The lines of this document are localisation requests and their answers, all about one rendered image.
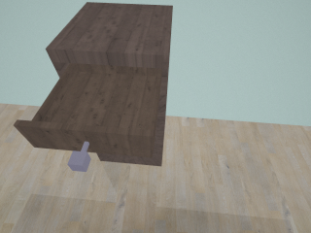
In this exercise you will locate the handle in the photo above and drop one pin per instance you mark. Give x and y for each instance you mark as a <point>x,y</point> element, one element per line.
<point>79,160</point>

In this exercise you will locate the drawer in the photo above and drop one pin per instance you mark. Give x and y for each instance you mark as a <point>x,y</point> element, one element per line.
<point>114,108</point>

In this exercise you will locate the cabinet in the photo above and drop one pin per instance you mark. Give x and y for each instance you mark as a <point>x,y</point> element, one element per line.
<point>119,34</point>

